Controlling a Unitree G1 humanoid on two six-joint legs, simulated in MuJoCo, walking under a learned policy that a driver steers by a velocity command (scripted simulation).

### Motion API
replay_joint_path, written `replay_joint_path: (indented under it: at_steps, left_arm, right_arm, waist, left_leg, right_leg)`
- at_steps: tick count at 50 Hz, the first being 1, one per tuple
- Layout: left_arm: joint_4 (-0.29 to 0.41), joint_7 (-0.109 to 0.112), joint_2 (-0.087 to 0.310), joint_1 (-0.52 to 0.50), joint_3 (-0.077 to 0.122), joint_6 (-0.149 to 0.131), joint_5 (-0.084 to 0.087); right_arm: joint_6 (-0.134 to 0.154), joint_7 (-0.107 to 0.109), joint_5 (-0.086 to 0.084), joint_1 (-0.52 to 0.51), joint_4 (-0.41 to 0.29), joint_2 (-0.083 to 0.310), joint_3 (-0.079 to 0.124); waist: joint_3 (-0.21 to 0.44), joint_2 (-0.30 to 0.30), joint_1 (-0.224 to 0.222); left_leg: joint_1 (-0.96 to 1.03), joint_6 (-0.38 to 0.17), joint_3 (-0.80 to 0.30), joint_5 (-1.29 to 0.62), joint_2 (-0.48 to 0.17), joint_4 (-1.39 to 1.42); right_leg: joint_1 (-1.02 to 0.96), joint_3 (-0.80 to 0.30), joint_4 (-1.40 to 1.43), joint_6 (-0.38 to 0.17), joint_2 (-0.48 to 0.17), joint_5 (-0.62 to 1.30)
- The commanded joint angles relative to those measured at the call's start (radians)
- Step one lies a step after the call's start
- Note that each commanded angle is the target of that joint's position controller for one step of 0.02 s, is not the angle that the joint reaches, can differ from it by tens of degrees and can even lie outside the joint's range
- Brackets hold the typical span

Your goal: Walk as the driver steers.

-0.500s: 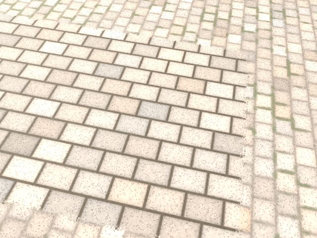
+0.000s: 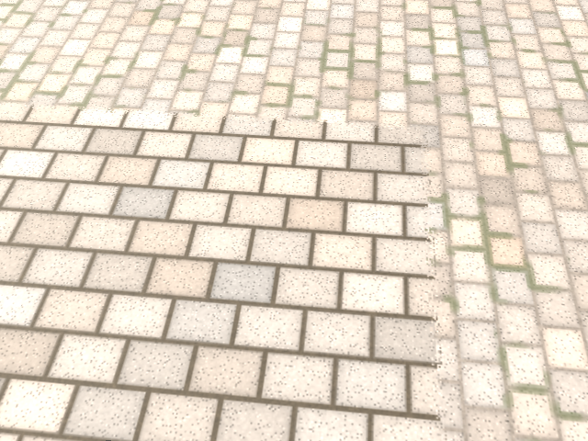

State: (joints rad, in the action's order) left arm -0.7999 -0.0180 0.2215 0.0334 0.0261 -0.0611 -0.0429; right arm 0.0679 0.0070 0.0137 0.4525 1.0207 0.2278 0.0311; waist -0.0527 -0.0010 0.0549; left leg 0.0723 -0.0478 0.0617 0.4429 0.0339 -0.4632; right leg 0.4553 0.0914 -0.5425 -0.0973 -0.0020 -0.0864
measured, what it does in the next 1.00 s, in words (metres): walks ahead: left foot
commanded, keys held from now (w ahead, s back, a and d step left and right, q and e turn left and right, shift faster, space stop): w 0.56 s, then w+e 0.44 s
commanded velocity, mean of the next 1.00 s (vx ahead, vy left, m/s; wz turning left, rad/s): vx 0.50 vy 0.00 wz -0.14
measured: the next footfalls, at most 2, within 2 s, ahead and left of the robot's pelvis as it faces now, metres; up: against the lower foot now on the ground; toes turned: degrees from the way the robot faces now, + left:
left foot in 0.52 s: +0.45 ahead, +0.10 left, +0.00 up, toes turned +4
right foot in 1.08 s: +0.71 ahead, -0.09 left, +0.00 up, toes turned -20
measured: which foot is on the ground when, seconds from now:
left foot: down 0.00-0.00, up 0.02-0.50, down 0.52-1.00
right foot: down 0.00-0.52, up 0.54-1.00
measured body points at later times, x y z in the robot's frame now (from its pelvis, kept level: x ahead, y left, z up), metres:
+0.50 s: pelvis +0.27 +0.01 +0.01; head +0.30 +0.02 +0.46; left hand +0.19 +0.25 -0.14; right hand +0.47 -0.21 -0.10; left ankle +0.41 +0.10 -0.71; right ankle +0.11 -0.08 -0.72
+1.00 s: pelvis +0.53 +0.02 +0.01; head +0.56 +0.02 +0.46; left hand +0.73 +0.21 -0.11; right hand +0.44 -0.20 -0.13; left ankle +0.41 +0.10 -0.72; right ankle +0.67 -0.10 -0.69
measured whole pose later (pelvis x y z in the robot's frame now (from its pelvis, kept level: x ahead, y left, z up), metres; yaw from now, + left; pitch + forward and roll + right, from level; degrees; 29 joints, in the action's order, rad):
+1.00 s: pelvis +0.53 +0.02 +0.01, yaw -11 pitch +0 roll +1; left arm -0.89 -0.05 0.20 0.06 0.04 -0.01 -0.03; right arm 0.10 0.03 0.02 0.41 1.04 0.18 0.03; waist -0.06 0.03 0.04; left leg 0.12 -0.04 0.27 0.34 0.05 -0.21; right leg 0.58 0.11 -0.66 -0.09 -0.05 -0.05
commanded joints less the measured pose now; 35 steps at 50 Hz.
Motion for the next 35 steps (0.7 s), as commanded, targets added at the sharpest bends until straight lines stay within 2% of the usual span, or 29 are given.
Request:
replay_joint_path:
  at_steps: [1,2,3,4,5,6,8,10,12,15,19,21,23,24,25,26,27,28,29,30,31,32,33,35]
  left_arm:
    - [-0.085,0.016,0.285,0.465,0.088,0.001,0.004]
    - [-0.069,0.011,0.238,0.348,0.079,0.007,0.031]
    - [-0.056,0.009,0.166,0.265,0.060,0.004,0.034]
    - [-0.060,0.008,0.119,0.226,0.047,-0.002,0.029]
    - [-0.075,0.011,0.096,0.219,0.039,-0.010,0.031]
    - [-0.087,0.012,0.083,0.223,0.035,-0.017,0.029]
    - [-0.115,0.011,0.100,0.274,0.038,-0.033,0.032]
    - [-0.136,0.010,0.118,0.306,0.043,-0.040,0.036]
    - [-0.153,0.010,0.113,0.341,0.040,-0.039,0.036]
    - [-0.173,0.010,0.109,0.381,0.036,-0.038,0.037]
    - [-0.206,0.018,0.116,0.449,0.034,-0.035,0.030]
    - [-0.220,0.025,0.121,0.462,0.035,-0.031,0.024]
    - [-0.226,0.032,0.133,0.446,0.039,-0.026,0.019]
    - [-0.226,0.034,0.140,0.427,0.041,-0.025,0.017]
    - [-0.227,0.034,0.145,0.412,0.042,-0.022,0.018]
    - [-0.223,0.032,0.133,0.404,0.037,-0.020,0.021]
    - [-0.183,0.025,0.075,0.424,0.018,-0.022,0.044]
    - [-0.183,0.020,0.030,0.517,0.015,-0.021,0.060]
    - [-0.186,0.027,0.118,0.426,0.040,-0.013,0.037]
    - [-0.168,0.021,0.106,0.362,0.040,-0.018,0.037]
    - [-0.169,0.018,0.083,0.338,0.037,-0.018,0.038]
    - [-0.175,0.014,0.073,0.340,0.039,-0.006,0.025]
    - [-0.185,0.006,0.056,0.364,0.036,0.009,0.014]
    - [-0.181,-0.005,0.040,0.353,0.038,0.029,0.013]
  right_arm:
    - [0.016,-0.004,-0.022,0.083,-0.073,0.087,0.019]
    - [0.011,-0.001,-0.002,0.007,-0.080,0.138,0.033]
    - [0.016,-0.007,0.001,-0.060,-0.095,0.122,0.030]
    - [0.015,-0.011,0.000,-0.084,-0.097,0.097,0.026]
    - [0.004,-0.015,0.015,-0.085,-0.098,0.087,0.026]
    - [-0.010,-0.021,0.024,-0.064,-0.084,0.069,0.022]
    - [-0.024,-0.031,0.026,-0.078,-0.088,0.055,0.021]
    - [-0.031,-0.036,0.024,-0.158,-0.112,0.055,0.020]
    - [-0.033,-0.038,0.022,-0.251,-0.142,0.058,0.019]
    - [-0.029,-0.041,0.014,-0.366,-0.177,0.041,0.009]
    - [-0.025,-0.038,0.010,-0.473,-0.209,0.042,0.002]
    - [-0.020,-0.036,0.011,-0.498,-0.224,0.054,0.006]
    - [-0.012,-0.032,0.012,-0.479,-0.225,0.066,0.012]
    - [-0.007,-0.027,0.013,-0.427,-0.211,0.075,0.018]
    - [0.000,-0.021,0.016,-0.315,-0.174,0.088,0.028]
    - [0.011,-0.010,0.027,-0.139,-0.113,0.118,0.044]
    - [0.018,0.003,0.054,0.031,-0.085,0.211,0.069]
    - [0.008,-0.004,0.041,0.052,-0.076,0.275,0.086]
    - [-0.002,-0.009,0.007,-0.049,-0.089,0.216,0.076]
    - [0.001,-0.011,0.003,-0.150,-0.109,0.148,0.057]
    - [0.009,-0.013,0.008,-0.200,-0.113,0.097,0.043]
    - [0.017,-0.009,0.006,-0.211,-0.105,0.072,0.036]
    - [0.024,-0.004,0.004,-0.209,-0.093,0.051,0.028]
    - [0.043,-0.002,0.001,-0.159,-0.070,0.062,0.029]
  waist:
    - [0.376,0.256,-0.163]
    - [0.224,0.116,-0.124]
    - [0.106,0.051,-0.103]
    - [0.043,0.030,-0.073]
    - [0.017,0.054,-0.047]
    - [0.019,0.062,-0.030]
    - [0.025,0.057,-0.023]
    - [-0.003,0.051,-0.028]
    - [-0.030,0.050,-0.047]
    - [-0.042,0.054,-0.075]
    - [-0.049,0.062,-0.109]
    - [-0.056,0.066,-0.109]
    - [-0.047,0.071,-0.088]
    - [-0.022,0.076,-0.060]
    - [0.035,0.068,-0.011]
    - [0.131,0.031,0.057]
    - [0.271,-0.095,0.096]
    - [0.356,-0.264,0.053]
    - [0.242,-0.095,0.030]
    - [0.113,-0.060,-0.002]
    - [0.057,-0.034,-0.028]
    - [0.026,-0.052,-0.050]
    - [0.022,-0.069,-0.071]
    - [0.020,-0.064,-0.082]
  left_leg:
    - [-0.608,-0.032,-0.057,0.077,0.069,-0.817]
    - [-0.684,-0.046,-0.139,0.012,-0.010,-0.865]
    - [-0.690,-0.048,-0.129,-0.068,-0.052,-0.823]
    - [-0.656,-0.047,-0.119,-0.118,-0.091,-0.750]
    - [-0.613,-0.037,-0.116,-0.140,-0.113,-0.694]
    - [-0.569,-0.026,-0.107,-0.156,-0.118,-0.673]
    - [-0.571,-0.009,-0.086,-0.185,-0.122,-0.642]
    - [-0.642,0.010,-0.068,-0.250,-0.142,-0.576]
    - [-0.704,0.028,-0.051,-0.321,-0.154,-0.481]
    - [-0.695,0.039,-0.021,-0.414,-0.140,-0.308]
    - [-0.675,0.022,0.007,-0.446,-0.108,-0.171]
    - [-0.677,0.002,0.002,-0.405,-0.100,-0.133]
    - [-0.625,-0.027,0.008,-0.330,-0.079,-0.094]
    - [-0.544,-0.045,0.019,-0.289,-0.052,-0.071]
    - [-0.406,-0.066,0.036,-0.281,-0.018,-0.027]
    - [-0.175,-0.097,0.020,-0.310,-0.026,0.013]
    - [0.125,-0.172,-0.276,-0.210,-0.273,0.033]
    - [0.271,-0.290,-0.710,-0.202,-0.482,0.165]
    - [0.162,-0.250,-0.635,-0.124,-0.427,0.185]
    - [0.009,-0.215,-0.484,-0.149,-0.392,0.218]
    - [-0.096,-0.172,-0.376,-0.213,-0.345,0.261]
    - [-0.164,-0.139,-0.295,-0.273,-0.309,0.285]
    - [-0.207,-0.116,-0.229,-0.310,-0.282,0.305]
    - [-0.219,-0.111,-0.161,-0.395,-0.275,0.325]
  right_leg:
    - [-0.776,-0.788,0.254,-0.230,-0.425,-0.161]
    - [-0.648,-0.664,0.264,-0.205,-0.382,-0.215]
    - [-0.502,-0.532,0.296,-0.184,-0.345,-0.196]
    - [-0.398,-0.433,0.339,-0.146,-0.293,-0.148]
    - [-0.329,-0.363,0.361,-0.118,-0.253,-0.083]
    - [-0.292,-0.310,0.378,-0.106,-0.227,-0.036]
    - [-0.285,-0.262,0.397,-0.118,-0.216,0.061]
    - [-0.297,-0.225,0.432,-0.124,-0.206,0.061]
    - [-0.325,-0.195,0.449,-0.120,-0.190,0.083]
    - [-0.351,-0.147,0.445,-0.102,-0.165,0.150]
    - [-0.448,-0.129,0.416,-0.099,-0.187,0.239]
    - [-0.513,-0.134,0.385,-0.098,-0.214,0.300]
    - [-0.557,-0.127,0.325,-0.086,-0.232,0.419]
    - [-0.559,-0.115,0.256,-0.073,-0.230,0.550]
    - [-0.549,-0.095,0.124,-0.059,-0.212,0.654]
    - [-0.457,-0.057,-0.079,-0.038,-0.165,0.600]
    - [-0.191,-0.008,-0.405,-0.003,-0.093,0.257]
    - [0.089,-0.031,-0.695,0.019,0.086,-0.465]
    - [0.164,-0.152,-0.752,-0.001,0.017,-0.403]
    - [0.169,-0.154,-0.718,-0.005,-0.025,-0.304]
    - [0.131,-0.152,-0.660,-0.004,-0.059,-0.239]
    - [0.090,-0.150,-0.621,0.004,-0.075,-0.211]
    - [0.049,-0.149,-0.597,0.015,-0.084,-0.192]
    - [0.052,-0.139,-0.587,0.026,-0.082,-0.160]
